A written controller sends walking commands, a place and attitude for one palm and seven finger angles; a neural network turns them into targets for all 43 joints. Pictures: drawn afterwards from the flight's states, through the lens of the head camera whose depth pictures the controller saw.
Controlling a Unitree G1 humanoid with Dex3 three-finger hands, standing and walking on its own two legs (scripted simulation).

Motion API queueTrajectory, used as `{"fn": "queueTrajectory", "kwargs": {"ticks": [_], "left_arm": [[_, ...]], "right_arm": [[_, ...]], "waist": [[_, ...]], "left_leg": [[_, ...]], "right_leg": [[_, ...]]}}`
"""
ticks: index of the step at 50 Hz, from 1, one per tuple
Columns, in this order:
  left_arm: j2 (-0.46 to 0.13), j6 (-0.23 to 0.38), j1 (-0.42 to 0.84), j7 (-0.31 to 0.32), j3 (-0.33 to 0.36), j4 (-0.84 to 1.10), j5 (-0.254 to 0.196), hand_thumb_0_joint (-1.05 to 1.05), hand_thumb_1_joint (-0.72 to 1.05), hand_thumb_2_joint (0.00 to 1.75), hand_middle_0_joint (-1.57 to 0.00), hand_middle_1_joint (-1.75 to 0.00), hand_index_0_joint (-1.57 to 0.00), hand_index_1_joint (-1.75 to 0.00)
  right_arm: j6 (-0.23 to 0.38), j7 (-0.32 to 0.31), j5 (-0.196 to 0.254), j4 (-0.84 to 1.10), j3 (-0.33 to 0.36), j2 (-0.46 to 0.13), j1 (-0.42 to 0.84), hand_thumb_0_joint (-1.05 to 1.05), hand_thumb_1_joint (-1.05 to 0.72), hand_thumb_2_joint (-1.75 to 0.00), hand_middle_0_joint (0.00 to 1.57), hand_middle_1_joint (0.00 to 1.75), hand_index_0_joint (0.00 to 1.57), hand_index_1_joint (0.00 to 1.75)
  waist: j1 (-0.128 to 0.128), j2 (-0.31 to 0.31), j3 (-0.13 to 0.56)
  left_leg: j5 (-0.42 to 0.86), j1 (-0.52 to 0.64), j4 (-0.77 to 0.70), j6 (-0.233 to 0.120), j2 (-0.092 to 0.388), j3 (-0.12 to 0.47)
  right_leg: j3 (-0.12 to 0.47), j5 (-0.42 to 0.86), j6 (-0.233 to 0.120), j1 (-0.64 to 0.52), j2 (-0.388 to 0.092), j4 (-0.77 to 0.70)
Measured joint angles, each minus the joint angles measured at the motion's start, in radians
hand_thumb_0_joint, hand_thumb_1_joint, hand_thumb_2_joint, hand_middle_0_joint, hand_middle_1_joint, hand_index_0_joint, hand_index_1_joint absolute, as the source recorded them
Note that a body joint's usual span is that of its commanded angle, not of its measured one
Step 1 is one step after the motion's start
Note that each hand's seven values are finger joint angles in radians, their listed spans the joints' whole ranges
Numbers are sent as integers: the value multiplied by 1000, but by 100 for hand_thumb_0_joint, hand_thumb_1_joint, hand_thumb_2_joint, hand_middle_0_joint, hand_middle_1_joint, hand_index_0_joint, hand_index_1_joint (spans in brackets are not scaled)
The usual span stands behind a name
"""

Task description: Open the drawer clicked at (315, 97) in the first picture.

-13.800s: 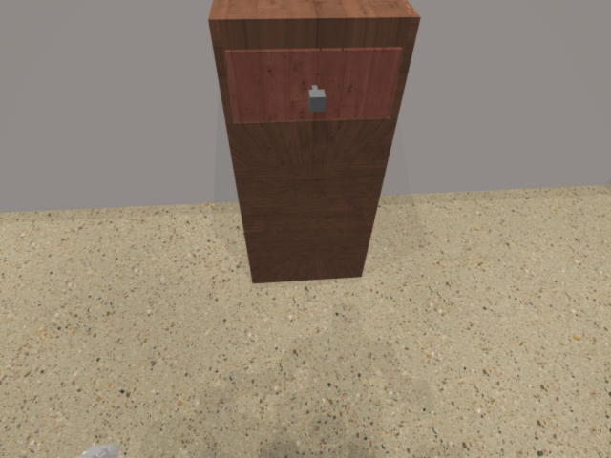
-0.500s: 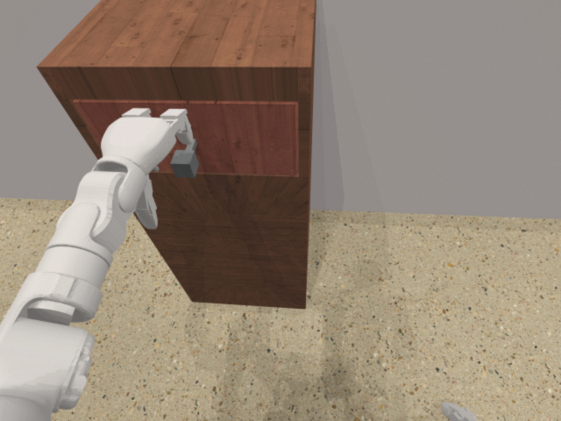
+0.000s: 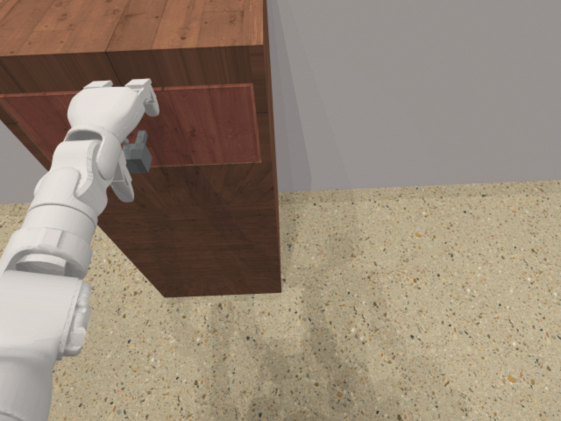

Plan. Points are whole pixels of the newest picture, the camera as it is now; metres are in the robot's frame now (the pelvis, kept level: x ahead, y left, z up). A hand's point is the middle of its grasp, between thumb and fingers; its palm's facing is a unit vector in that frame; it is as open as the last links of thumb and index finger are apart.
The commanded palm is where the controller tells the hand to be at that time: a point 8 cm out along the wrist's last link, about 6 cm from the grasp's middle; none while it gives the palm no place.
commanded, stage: move the hooked fingers above the handle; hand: left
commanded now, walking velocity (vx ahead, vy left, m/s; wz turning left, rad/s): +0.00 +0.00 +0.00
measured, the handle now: (138, 150) +0.53 +0.23 +0.05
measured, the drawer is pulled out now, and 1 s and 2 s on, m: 0.00 0.00 0.00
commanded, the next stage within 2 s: lower the fingers behind the handle in 0.58 s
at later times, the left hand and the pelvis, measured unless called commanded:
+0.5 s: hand (112, 143) +0.48 +0.23 +0.12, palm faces -0.01 -0.02 -1.00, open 13.8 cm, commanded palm +0.46 +0.24 +0.18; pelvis +0.00 +0.01 +0.00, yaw +1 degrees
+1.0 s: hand (115, 155) +0.48 +0.23 +0.10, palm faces -0.03 -0.02 -1.00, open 13.8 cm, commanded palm +0.46 +0.24 +0.15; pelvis +0.00 +0.01 +0.00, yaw +0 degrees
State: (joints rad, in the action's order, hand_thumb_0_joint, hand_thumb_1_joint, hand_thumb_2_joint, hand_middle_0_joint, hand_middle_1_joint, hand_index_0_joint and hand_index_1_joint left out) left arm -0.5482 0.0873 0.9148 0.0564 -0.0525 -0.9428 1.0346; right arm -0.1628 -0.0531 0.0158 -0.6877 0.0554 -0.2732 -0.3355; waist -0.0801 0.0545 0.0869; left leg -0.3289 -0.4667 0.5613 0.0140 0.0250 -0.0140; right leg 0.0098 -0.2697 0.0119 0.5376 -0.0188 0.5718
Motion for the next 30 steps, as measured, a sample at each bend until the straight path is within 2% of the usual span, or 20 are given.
{"fn": "queueTrajectory", "kwargs": {"ticks": [8, 15, 20, 24, 30], "left_arm": [[-21, 11, -22, 19, 46, 6, 12, 0, -48, 30, -31, -120, -32, -120], [-37, -3, -37, -3, 28, 18, -2, 0, -48, 30, -31, -120, -32, -120], [-18, 20, -37, -23, -8, 49, -15, 0, -49, 30, -31, -120, -32, -120], [6, 33, -32, -9, -19, 68, -15, 0, -49, 30, -32, -120, -32, -120], [16, -11, -20, 22, -1, 45, 0, 0, -49, 30, -32, -120, -32, -120]], "right_arm": [[2, -3, 2, 3, 0, -1, -8, 1, -90, -90, 20, 30, 20, 29], [5, -4, 9, 12, -1, 1, 4, 1, -90, -90, 20, 30, 20, 29], [9, -2, 7, 13, 1, 2, 21, 1, -90, -90, 20, 30, 20, 29], [12, 4, 2, 15, 2, 5, 38, 0, -90, -90, 20, 30, 20, 29], [7, 16, -1, 23, -9, 11, 60, 0, -90, -90, 20, 30, 20, 29]], "waist": [[-8, -1, 4], [9, -2, 3], [24, -8, 2], [28, -12, 7], [24, -10, 18]], "left_leg": [[-2, -4, 0, -2, 4, -13], [-1, 7, -5, -6, 2, -9], [-3, 8, 1, -8, -5, 3], [-7, 3, 11, -10, -9, 8], [-13, -1, 18, -12, -10, 2]], "right_leg": [[13, 5, 2, 8, 5, -4], [9, 8, 6, -9, 2, -16], [-3, 5, 9, -20, -5, -18], [-8, 0, 11, -18, -10, -11], [-1, -3, 13, -11, -10, -2]]}}
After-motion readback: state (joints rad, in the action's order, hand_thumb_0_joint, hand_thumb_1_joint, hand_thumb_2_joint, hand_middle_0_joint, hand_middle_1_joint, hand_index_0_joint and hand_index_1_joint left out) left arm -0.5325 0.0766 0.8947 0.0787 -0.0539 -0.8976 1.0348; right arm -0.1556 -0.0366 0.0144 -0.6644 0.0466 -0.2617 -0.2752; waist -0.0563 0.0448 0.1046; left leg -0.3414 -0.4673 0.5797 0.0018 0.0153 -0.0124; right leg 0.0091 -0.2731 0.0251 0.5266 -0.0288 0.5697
